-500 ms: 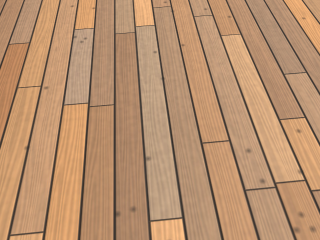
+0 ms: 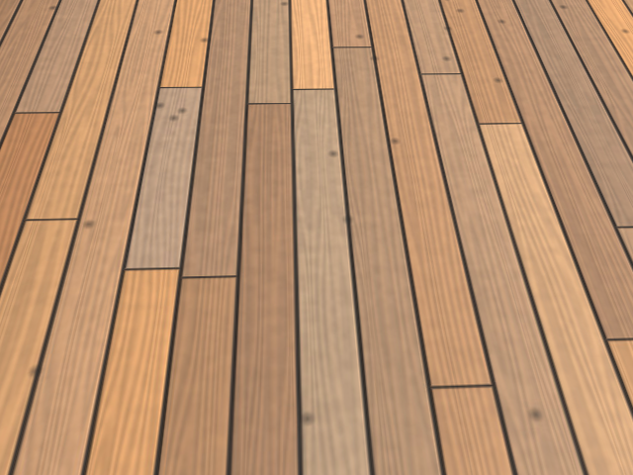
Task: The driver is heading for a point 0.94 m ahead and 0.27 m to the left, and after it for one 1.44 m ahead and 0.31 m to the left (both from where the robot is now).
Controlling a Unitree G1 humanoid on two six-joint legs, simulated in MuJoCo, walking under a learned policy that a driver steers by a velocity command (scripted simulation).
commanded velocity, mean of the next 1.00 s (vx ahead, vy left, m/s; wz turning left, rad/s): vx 0.50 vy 0.00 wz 0.19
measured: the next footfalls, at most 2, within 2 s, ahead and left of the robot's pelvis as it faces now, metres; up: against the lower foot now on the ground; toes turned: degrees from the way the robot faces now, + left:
right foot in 0.48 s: +0.43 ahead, -0.11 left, +0.00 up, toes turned -4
left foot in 1.04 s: +0.68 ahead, +0.09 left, +0.00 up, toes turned +21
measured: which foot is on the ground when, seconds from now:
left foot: down 0.00-0.48, up 0.50-1.00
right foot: up 0.00-0.46, down 0.48-1.00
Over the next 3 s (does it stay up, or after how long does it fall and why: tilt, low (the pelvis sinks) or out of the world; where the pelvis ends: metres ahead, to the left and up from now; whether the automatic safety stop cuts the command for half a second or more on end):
stays up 0.89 0.13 0.01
